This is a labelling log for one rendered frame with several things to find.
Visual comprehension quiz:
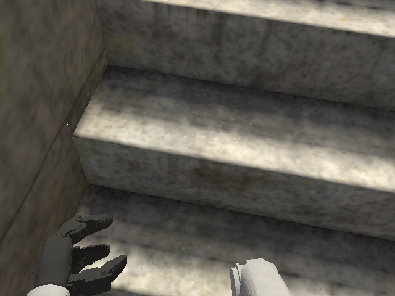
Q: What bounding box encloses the robot right thigh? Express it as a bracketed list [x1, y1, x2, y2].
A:
[230, 258, 292, 296]

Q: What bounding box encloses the left robot hand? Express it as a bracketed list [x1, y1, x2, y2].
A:
[33, 214, 127, 296]

